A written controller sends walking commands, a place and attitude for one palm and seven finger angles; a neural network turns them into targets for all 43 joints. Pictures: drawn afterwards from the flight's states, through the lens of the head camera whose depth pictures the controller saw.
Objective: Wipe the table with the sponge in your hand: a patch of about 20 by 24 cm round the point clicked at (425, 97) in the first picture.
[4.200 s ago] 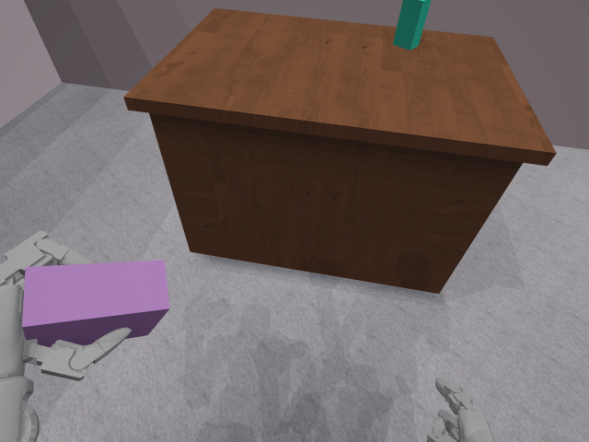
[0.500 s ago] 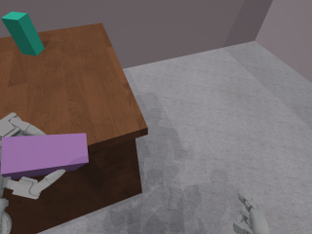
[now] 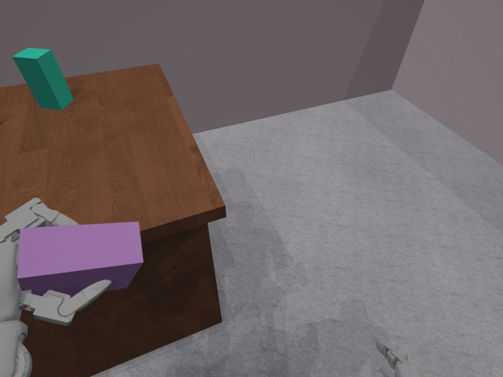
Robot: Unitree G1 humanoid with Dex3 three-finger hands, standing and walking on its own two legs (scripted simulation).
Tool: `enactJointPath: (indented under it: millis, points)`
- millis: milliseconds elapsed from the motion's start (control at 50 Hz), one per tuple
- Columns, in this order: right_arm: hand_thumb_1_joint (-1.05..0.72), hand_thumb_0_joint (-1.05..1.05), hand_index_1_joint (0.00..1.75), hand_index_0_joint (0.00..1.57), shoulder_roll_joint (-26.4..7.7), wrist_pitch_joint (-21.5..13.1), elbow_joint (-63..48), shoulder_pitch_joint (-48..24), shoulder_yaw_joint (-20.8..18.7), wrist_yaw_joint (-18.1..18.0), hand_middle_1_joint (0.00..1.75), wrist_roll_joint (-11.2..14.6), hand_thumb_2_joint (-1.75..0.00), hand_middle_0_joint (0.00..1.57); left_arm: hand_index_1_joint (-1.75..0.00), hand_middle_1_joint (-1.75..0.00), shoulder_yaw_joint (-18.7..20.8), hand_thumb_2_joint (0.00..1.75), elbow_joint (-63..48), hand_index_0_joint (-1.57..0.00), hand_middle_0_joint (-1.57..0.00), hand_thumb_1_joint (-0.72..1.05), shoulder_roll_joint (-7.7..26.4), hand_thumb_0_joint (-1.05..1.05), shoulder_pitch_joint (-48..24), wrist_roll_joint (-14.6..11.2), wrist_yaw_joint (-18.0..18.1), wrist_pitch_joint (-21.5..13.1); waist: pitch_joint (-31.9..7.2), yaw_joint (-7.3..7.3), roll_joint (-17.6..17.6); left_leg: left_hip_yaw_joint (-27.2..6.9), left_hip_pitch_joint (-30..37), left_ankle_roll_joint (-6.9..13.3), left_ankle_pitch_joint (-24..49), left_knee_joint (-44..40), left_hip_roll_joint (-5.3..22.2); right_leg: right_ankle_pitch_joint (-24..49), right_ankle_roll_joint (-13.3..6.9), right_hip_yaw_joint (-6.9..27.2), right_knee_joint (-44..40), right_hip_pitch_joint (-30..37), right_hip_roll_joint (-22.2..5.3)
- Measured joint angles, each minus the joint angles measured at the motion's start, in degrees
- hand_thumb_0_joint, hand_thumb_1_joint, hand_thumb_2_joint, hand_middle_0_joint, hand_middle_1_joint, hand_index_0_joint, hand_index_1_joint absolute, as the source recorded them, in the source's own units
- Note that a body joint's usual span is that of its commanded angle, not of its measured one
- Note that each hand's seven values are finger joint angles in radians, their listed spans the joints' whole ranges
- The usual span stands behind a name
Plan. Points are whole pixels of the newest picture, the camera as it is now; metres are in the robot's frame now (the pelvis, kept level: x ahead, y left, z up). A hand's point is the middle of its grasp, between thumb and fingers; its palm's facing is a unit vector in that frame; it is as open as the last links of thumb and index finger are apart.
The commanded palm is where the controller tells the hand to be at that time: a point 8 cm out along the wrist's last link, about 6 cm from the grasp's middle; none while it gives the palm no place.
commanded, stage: come to a stop and stand still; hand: left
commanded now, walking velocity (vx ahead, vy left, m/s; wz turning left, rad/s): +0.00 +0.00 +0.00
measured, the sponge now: (99, 261) +0.22 +0.21 +0.14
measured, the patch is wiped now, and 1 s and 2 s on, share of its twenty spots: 0.00 0.00 0.00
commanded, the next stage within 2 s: look again from close up in 0.26 s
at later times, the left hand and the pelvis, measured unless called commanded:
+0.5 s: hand (9, 227) +0.23 +0.30 +0.19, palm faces +0.47 -0.79 -0.39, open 9.5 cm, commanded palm +0.15 +0.30 +0.18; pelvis -0.02 +0.02 +0.00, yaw -2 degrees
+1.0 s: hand (28, 211) +0.28 +0.32 +0.16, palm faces +0.38 -0.85 -0.36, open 9.5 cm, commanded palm +0.21 +0.36 +0.18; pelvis +0.05 +0.08 +0.00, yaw +0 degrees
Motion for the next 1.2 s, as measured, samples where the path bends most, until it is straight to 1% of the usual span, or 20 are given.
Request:
enactJointPath:
  millis: [100, 200, 360, 380, 400, 420, 440, 460, 500, 540, 600, 640, 680, 740, 800, 860, 920, 1000, 1060, 1200]
  points:
    - [-0.91, 0.01, 0.3, 0.2, -0.5, -1.0, -1.1, 0.7, -0.4, 0.0, 0.3, -0.1, -0.9, 0.2, -1.33, -1.33, 0.2, 0.99, -0.1, -0.82, -0.82, -0.44, 0.3, -0.01, -0.1, 0.6, 0.3, -0.7, 0.4, -0.53, -0.2, 0.1, -0.6, 0.0, 1.5, -1.3, 0.3, 1.9, 0.0, 0.0, -1.9, -0.4, 0.4]
    - [-0.91, 0.01, 0.3, 0.2, -0.5, -1.5, -1.2, 0.6, -0.6, 0.2, 0.3, -0.1, -0.9, 0.2, -1.33, -1.33, -0.3, 0.99, -1.1, -0.82, -0.82, -0.44, 0.2, -0.01, 1.3, 0.5, 0.3, -0.9, 0.5, -0.74, 0.1, 0.2, -1.2, 0.1, 1.6, -1.1, 0.5, 2.6, -0.1, 0.2, -2.6, -0.6, 0.6]
    - [-0.91, 0.01, 0.3, 0.2, 0.3, -1.4, -0.9, -0.2, -0.1, 0.1, 0.3, -0.2, -0.9, 0.2, -1.33, -1.33, -0.5, 0.99, -0.3, -0.82, -0.82, -0.44, 0.1, -0.01, 1.1, 0.4, 0.4, -0.2, 0.5, -0.21, 0.2, 0.6, -1.1, 0.7, 1.4, -1.1, 0.2, 2.9, 0.5, 0.6, -3.0, -0.4, 0.3]
    - [-0.91, 0.01, 0.3, 0.2, 0.6, -2.3, -1.3, 0.5, -0.7, 0.0, 0.3, -0.5, -0.9, 0.2, -1.33, -1.33, 0.2, 0.99, 0.4, -0.82, -0.82, -0.44, 2.0, -0.01, -2.1, 2.3, -1.2, 0.0, 1.1, 0.97, 0.3, 0.4, -1.6, 0.9, 1.0, -0.3, 0.5, 3.1, 0.7, 0.3, -3.3, -0.3, 0.5]
    - [-0.91, 0.01, 0.3, 0.2, 0.8, -3.2, -1.1, 0.8, -0.8, 0.0, 0.3, -0.5, -0.9, 0.2, -1.33, -1.33, 1.3, 0.99, 2.7, -0.82, -0.82, -0.44, 4.7, -0.01, -6.8, 3.2, -2.5, -1.4, 1.7, 2.07, -0.1, -0.3, -2.5, 1.3, 0.8, 0.5, 0.2, 3.2, 0.6, -0.2, -3.2, -0.7, 0.4]
    - [-0.91, 0.01, 0.3, 0.2, 1.0, -3.6, -0.8, 0.5, -0.7, 0.4, 0.3, -0.1, -0.9, 0.2, -1.33, -1.33, 2.8, 0.99, 5.4, -0.82, -0.82, -0.44, 6.4, -0.01, -11.0, 2.9, -3.1, -2.7, 2.1, 3.06, -0.6, -0.9, -2.8, 1.2, 1.4, 0.5, -0.2, 3.2, 0.5, -0.1, -2.6, -1.3, 0.3]
    - [-0.91, 0.01, 0.3, 0.2, 1.0, -3.7, -0.7, 0.0, -0.6, 0.9, 0.3, 0.2, -0.9, 0.2, -1.33, -1.33, 4.3, 0.99, 7.7, -0.82, -0.82, -0.44, 7.1, -0.01, -14.1, 2.2, -3.1, -3.4, 2.6, 3.52, -0.8, -0.8, -2.8, 1.1, 1.8, 0.4, -0.4, 3.2, 0.5, 0.3, -2.2, -1.7, 0.2]
    - [-0.91, 0.01, 0.3, 0.2, 0.8, -3.9, -0.8, -0.6, -0.4, 1.5, 0.3, 0.4, -0.9, 0.2, -1.33, -1.33, 5.7, 0.99, 9.0, -0.82, -0.82, -0.44, 6.9, -0.01, -15.7, 1.3, -2.9, -3.7, 3.0, 3.41, -0.9, -0.4, -2.5, 1.2, 1.8, 0.3, -0.6, 3.2, 0.7, 0.7, -2.1, -1.6, 0.1]
    - [-0.91, 0.01, 0.3, 0.21, 0.5, -4.5, -1.6, -1.3, -0.3, 2.6, 0.3, 0.7, -0.9, 0.2, -1.33, -1.33, 7.0, 0.99, 8.4, -0.82, -0.82, -0.44, 5.2, -0.01, -14.7, -0.1, -2.4, -3.8, 3.0, 2.63, -0.6, 0.7, -1.8, 1.8, 1.6, -0.5, -1.1, 3.4, 1.4, 1.8, -2.5, -1.4, -0.4]
    - [-0.91, 0.01, 0.3, 0.21, 0.3, -5.0, -2.6, -1.3, -0.4, 3.1, 0.3, 0.7, -0.9, 0.2, -1.33, -1.33, 5.8, 0.99, 5.7, -0.82, -0.82, -0.44, 3.0, -0.01, -10.6, -0.6, -2.6, -4.1, 2.5, 1.82, -0.4, 1.8, -1.0, 2.5, 1.5, -1.7, -1.7, 3.2, 2.2, 2.9, -3.1, -1.1, -1.0]
    - [-0.91, 0.01, 0.3, 0.21, 0.5, -5.5, -3.7, -0.5, -0.2, 3.1, 0.3, 0.7, -0.9, 0.2, -1.33, -1.33, 2.0, 0.99, 2.6, -0.82, -0.82, -0.44, 1.1, -0.01, -4.3, 0.0, -3.8, -4.5, 1.5, 1.14, -0.9, 2.7, -0.1, 3.4, 1.6, -3.4, -2.6, 1.8, 3.0, 4.0, -3.9, -0.7, -1.9]
    - [-0.91, 0.01, 0.3, 0.21, 1.0, -5.5, -4.0, -0.2, 0.1, 2.8, 0.3, 0.5, -0.9, 0.2, -1.34, -1.33, 0.6, 0.99, 1.9, -0.82, -0.82, -0.44, 1.2, -0.01, -2.4, 0.7, -4.5, -4.4, 1.6, 1.09, -1.9, 2.9, 0.5, 4.2, 1.7, -4.3, -3.4, 1.2, 3.1, 4.5, -3.7, -0.6, -2.3]
    - [-0.91, 0.01, 0.3, 0.21, 1.5, -5.7, -4.3, 0.0, 0.4, 2.7, 0.3, 0.2, -0.9, 0.2, -1.34, -1.33, 0.6, 0.99, 2.1, -0.82, -0.82, -0.44, 1.8, -0.01, -2.6, 1.1, -4.7, -4.3, 2.1, 1.26, -3.1, 2.6, 0.8, 4.7, 1.6, -4.5, -4.2, 0.9, 2.9, 4.9, -3.2, -0.5, -2.7]
    - [-0.91, 0.01, 0.3, 0.21, 2.0, -6.2, -4.1, -0.3, 0.9, 2.8, 0.3, -0.3, -0.9, 0.2, -1.34, -1.33, 2.2, 0.99, 2.0, -0.82, -0.82, -0.44, 2.3, -0.01, -4.6, 1.3, -4.3, -4.0, 3.1, 1.8, -4.3, 2.0, 0.9, 5.1, 0.9, -4.0, -5.2, 1.4, 3.0, 5.0, -2.8, 0.0, -3.2]
    - [-0.91, 0.01, 0.3, 0.21, 2.1, -6.6, -3.6, -1.0, 1.3, 3.4, 0.3, -0.8, -0.9, 0.2, -1.34, -1.33, 3.8, 0.99, 0.7, -0.82, -0.82, -0.44, 1.9, -0.01, -5.8, 1.0, -3.4, -4.5, 3.1, 2.2, -4.3, 1.4, 0.6, 5.4, -0.3, -2.8, -5.2, 0.5, 3.6, 4.4, -3.3, 0.7, -3.3]
    - [-0.91, 0.01, 0.3, 0.21, 1.9, -6.7, -3.5, -1.9, 1.2, 4.0, 0.3, -1.1, -0.9, 0.2, -1.34, -1.33, 4.0, 1.0, -1.2, -0.82, -0.82, -0.44, 1.0, -0.01, -5.9, 0.8, -2.7, -4.9, 2.5, 2.34, -4.0, 1.2, 0.2, 5.6, -1.9, -1.3, -5.3, -0.5, 3.8, 4.2, -3.0, 0.8, -3.4]
    - [-0.91, 0.01, 0.3, 0.21, 1.7, -6.2, -3.7, -2.8, 0.9, 4.1, 0.3, -1.1, -0.9, 0.2, -1.34, -1.34, 3.1, 1.0, -2.1, -0.82, -0.82, -0.44, 0.5, -0.01, -5.5, 0.7, -2.6, -5.0, 1.9, 2.05, -3.6, 1.1, -0.1, 5.9, -3.7, 0.4, -5.6, -2.1, 3.6, 4.1, -1.4, 0.6, -3.7]
    - [-0.91, 0.01, 0.3, 0.21, 1.3, -5.0, -4.5, -3.8, 0.3, 4.1, 0.3, -0.7, -0.9, 0.2, -1.34, -1.34, 2.7, 1.0, -2.2, -0.82, -0.82, -0.44, 1.1, -0.01, -4.7, 0.5, -2.8, -4.5, 1.5, 1.3, -2.7, 1.1, -0.5, 6.2, -6.1, 3.0, -5.8, -4.4, 3.2, 3.9, 1.6, 0.2, -3.9]
    - [-0.91, 0.01, 0.3, 0.21, 1.1, -4.0, -5.1, -4.1, 0.0, 4.1, 0.3, -0.3, -0.9, 0.2, -1.34, -1.34, 3.2, 1.0, -2.4, -0.82, -0.82, -0.44, 1.9, -0.01, -3.8, 0.1, -2.9, -4.2, 1.5, 0.81, -2.2, 1.1, -0.7, 6.3, -7.8, 4.9, -5.9, -5.9, 3.3, 3.8, 3.5, -0.1, -4.0]
    - [-0.91, 0.01, 0.3, 0.21, 0.3, -2.4, -5.4, -3.2, -0.9, 4.4, 0.3, 0.4, -0.9, 0.2, -1.34, -1.34, 4.5, 1.0, -4.7, -0.82, -0.82, -0.44, 2.9, -0.01, -2.4, -0.6, -2.6, -4.1, 2.1, 0.26, -1.2, 0.9, -0.9, 6.5, -10.9, 8.3, -5.9, -8.5, 2.9, 3.1, 7.7, -0.6, -4.3]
